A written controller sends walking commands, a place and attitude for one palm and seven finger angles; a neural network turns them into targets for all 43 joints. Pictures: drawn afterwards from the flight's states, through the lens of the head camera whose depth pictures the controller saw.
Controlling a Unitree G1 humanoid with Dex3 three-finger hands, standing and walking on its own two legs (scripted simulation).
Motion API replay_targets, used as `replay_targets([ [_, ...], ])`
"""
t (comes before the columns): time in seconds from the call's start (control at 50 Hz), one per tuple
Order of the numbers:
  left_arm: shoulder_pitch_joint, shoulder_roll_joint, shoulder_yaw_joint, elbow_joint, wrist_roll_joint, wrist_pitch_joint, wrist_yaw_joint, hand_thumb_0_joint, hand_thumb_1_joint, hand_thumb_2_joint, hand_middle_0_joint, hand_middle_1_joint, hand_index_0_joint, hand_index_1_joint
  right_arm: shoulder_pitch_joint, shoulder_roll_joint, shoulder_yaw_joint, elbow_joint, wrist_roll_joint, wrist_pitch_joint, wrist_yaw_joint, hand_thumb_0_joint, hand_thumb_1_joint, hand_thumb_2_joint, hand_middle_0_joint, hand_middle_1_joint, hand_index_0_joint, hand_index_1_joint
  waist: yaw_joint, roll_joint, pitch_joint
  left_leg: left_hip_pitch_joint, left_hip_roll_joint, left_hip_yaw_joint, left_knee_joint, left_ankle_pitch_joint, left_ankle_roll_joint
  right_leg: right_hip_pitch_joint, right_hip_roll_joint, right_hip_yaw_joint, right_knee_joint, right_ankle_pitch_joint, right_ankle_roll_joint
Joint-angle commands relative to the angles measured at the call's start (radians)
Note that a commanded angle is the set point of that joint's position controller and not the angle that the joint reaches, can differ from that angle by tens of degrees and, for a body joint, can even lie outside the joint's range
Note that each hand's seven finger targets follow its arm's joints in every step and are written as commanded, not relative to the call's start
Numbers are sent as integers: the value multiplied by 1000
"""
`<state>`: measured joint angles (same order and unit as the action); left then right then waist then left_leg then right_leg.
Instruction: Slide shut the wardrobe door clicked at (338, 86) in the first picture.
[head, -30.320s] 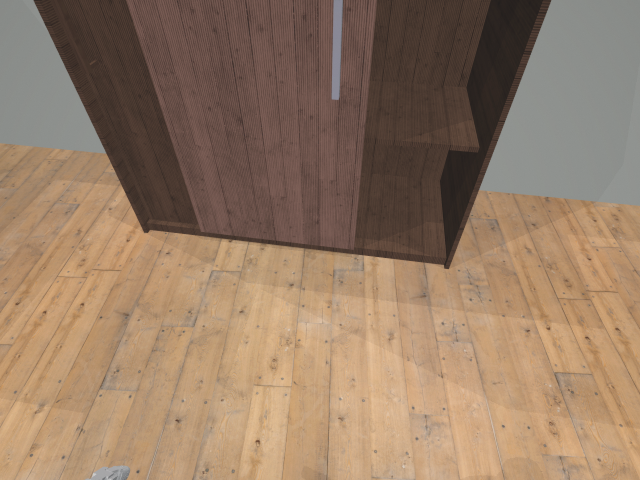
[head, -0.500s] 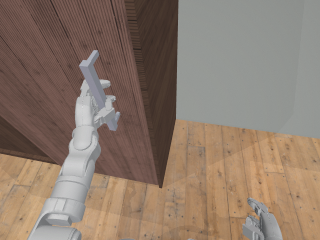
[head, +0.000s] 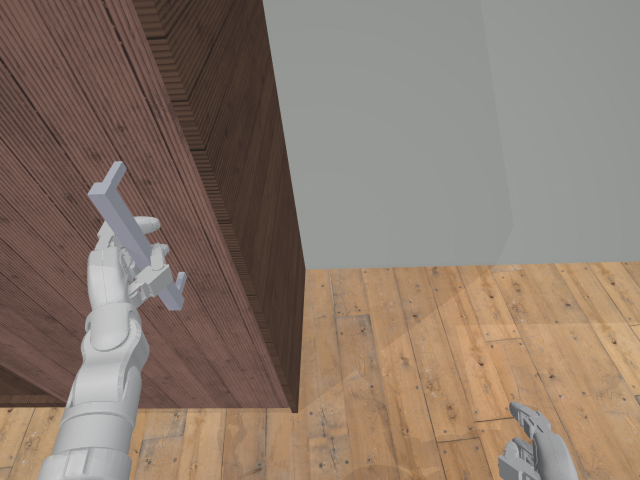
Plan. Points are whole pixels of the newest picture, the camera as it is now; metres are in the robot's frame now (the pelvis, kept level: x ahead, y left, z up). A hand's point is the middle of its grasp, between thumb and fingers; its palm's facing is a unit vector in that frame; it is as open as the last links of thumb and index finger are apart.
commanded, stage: stop walking and hold the door there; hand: left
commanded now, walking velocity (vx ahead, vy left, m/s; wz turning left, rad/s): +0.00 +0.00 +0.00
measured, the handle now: (149, 245) +0.39 +0.26 +0.08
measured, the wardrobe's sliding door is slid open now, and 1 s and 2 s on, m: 0.00 0.00 0.00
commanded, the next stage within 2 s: loosen the grip on the handle in 0.94 s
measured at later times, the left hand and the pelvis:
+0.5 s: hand (151, 275) +0.34 +0.23 +0.09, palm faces +0.11 -0.98 -0.13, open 5.7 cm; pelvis +0.01 +0.11 +0.00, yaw +0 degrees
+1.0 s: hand (151, 276) +0.34 +0.23 +0.09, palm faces +0.08 -0.99 -0.13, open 5.8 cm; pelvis +0.03 +0.14 +0.00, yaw -1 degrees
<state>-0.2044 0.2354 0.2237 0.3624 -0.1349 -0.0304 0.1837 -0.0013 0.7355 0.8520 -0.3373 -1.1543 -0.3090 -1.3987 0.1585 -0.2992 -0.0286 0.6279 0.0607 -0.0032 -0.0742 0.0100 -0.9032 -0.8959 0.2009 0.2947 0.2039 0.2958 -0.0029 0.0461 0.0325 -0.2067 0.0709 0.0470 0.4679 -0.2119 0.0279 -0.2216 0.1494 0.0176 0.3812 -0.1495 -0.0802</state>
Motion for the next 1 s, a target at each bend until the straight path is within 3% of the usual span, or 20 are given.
replay_targets([
  [0.0,-300,136,-109,-339,61,-79,-46,0,900,900,-450,-1400,-450,-1400,-98,-87,-24,-137,-3,-45,-3,0,-900,-900,200,300,200,300,12,7,-298,129,85,-56,-35,63,26,85,-270,238,-81,199,237],
  [0.02,-292,106,-136,-326,61,-70,-51,0,900,900,-450,-1400,-450,-1400,-97,-81,-23,-136,-6,-49,-6,0,-900,-900,200,300,200,300,6,8,-287,134,83,-53,-25,58,27,62,-265,236,-88,161,229],
  [0.04,-284,101,-141,-313,62,-61,-54,0,900,900,-450,-1400,-450,-1400,-92,-73,-19,-130,-10,-54,-10,0,-900,-900,200,300,200,300,1,30,-279,140,73,-37,-19,73,24,48,-263,224,-80,171,200],
  [0.06,-288,130,-123,-313,64,-57,-52,0,900,900,-450,-1400,-450,-1400,-88,-82,-19,-117,-13,-56,-13,0,-900,-900,200,300,200,300,-5,85,-274,137,75,-42,-33,79,20,41,-260,205,-65,167,174],
  [0.16,-278,91,-165,-295,64,-49,-57,0,900,900,-450,-1400,-450,-1400,-82,-69,-9,-117,-16,-65,-18,0,-900,-900,200,300,200,300,1,-33,-261,118,68,-56,-57,26,17,35,-261,204,-84,47,147],
  [0.22,-285,29,-225,-297,64,-46,-62,0,900,900,-450,-1400,-450,-1400,-86,-57,0,-117,-24,-68,-19,0,-900,-900,200,300,200,300,1,-64,-246,138,71,-69,-78,17,19,-7,-256,212,-94,-4,129],
  [0.3,-283,5,-259,-300,68,-43,-64,0,900,900,-450,-1400,-450,-1400,-89,-56,8,-106,-35,-71,-22,0,-900,-900,200,300,200,300,3,-47,-251,161,96,-100,-118,82,20,-17,-238,178,-51,46,101],
  [0.42,-281,-81,-358,-327,75,-55,-80,0,900,900,-450,-1400,-450,-1400,-87,-41,22,-99,-45,-67,-16,0,-900,-900,200,300,200,300,2,-28,-282,207,120,-117,-133,292,2,-3,-226,119,18,164,91],
  [0.44,-288,-120,-399,-341,75,-58,-87,0,900,900,-450,-1400,-450,-1400,-89,-33,25,-102,-46,-66,-13,0,-900,-900,200,300,200,300,0,-29,-288,226,124,-117,-129,335,-4,-12,-225,111,28,166,91],
  [0.46,-289,-134,-418,-321,75,-60,-91,0,900,900,-450,-1400,-450,-1400,-97,-39,27,-99,-47,-68,-11,0,-900,-900,200,300,200,300,0,7,-267,221,125,-118,-137,362,-14,-36,-224,97,39,135,93],
  [0.48,-305,-168,-454,-332,77,-65,-94,0,900,900,-450,-1400,-450,-1400,-89,-27,32,-95,-50,-64,-7,0,-900,-900,200,300,200,300,-1,0,-268,235,133,-122,-144,391,-24,-49,-219,88,51,94,94],
  [0.54,-300,-178,-461,-323,84,-65,-92,0,900,900,-450,-1400,-450,-1400,-84,-28,26,-89,-60,-51,2,0,-900,-900,200,300,200,300,-1,-19,-264,285,150,-114,-134,517,-45,-100,-216,64,86,17,98],
  [0.58,-300,-194,-481,-318,88,-67,-90,0,900,900,-450,-1400,-450,-1400,-83,-28,31,-82,-66,-40,8,0,-900,-900,200,300,200,300,-3,17,-242,267,144,-105,-142,537,-58,-112,-217,52,109,-14,96],
  [0.64,-295,-226,-510,-332,92,-67,-96,0,900,900,-450,-1400,-450,-1400,-84,-23,25,-90,-66,-24,17,0,-900,-900,200,300,200,300,-4,-18,-246,282,150,-101,-140,572,-79,-120,-217,45,132,-36,95],
  [0.76,-316,-310,-604,-368,96,-67,-101,0,900,900,-450,-1400,-450,-1400,-100,-19,24,-110,-67,-9,33,0,-900,-900,200,300,200,300,-7,-23,-240,319,157,-84,-130,707,-98,-158,-221,15,208,-85,94],
  [0.86,-298,-276,-580,-395,99,-67,-96,0,900,900,-450,-1400,-450,-1400,-98,-21,22,-114,-66,2,33,0,-900,-900,200,300,200,300,-4,-55,-244,320,150,-87,-119,691,-95,-116,-231,9,154,-39,85],
  [0.96,-244,-225,-527,-405,100,-69,-87,0,900,900,-450,-1400,-450,-1400,-88,-31,16,-109,-56,4,24,0,-900,-900,200,300,200,300,-6,-46,-269,263,128,-93,-89,615,-101,-5,-253,49,83,149,63],
  [0.98,-239,-253,-549,-401,98,-69,-91,0,900,900,-450,-1400,-450,-1400,-89,-25,19,-110,-56,6,24,0,-900,-900,200,300,200,300,-6,-57,-267,251,126,-90,-96,582,-96,1,-252,48,80,156,62],
])
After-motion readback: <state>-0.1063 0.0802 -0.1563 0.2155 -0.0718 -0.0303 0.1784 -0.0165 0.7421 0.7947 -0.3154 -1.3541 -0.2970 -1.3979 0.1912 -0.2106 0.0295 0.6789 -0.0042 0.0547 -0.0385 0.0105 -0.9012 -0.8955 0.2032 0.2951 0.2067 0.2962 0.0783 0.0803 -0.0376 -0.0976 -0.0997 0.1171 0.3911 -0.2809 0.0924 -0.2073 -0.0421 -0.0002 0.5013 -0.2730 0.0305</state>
